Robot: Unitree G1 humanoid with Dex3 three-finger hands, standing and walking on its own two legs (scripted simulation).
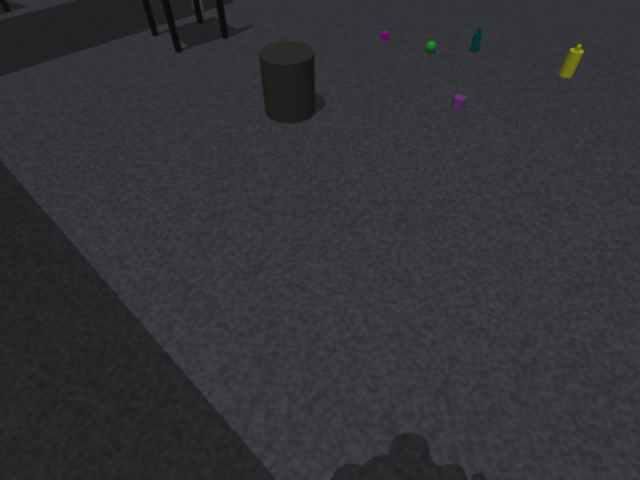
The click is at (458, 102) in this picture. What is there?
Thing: low tin
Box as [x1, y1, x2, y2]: [452, 94, 465, 109]
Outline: 456,94 453,98 452,107 459,109 463,106 465,96 461,94
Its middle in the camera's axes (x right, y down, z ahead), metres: +0.84 -0.85 +2.40
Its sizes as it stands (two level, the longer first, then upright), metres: 0.072 0.072 0.062
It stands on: the floor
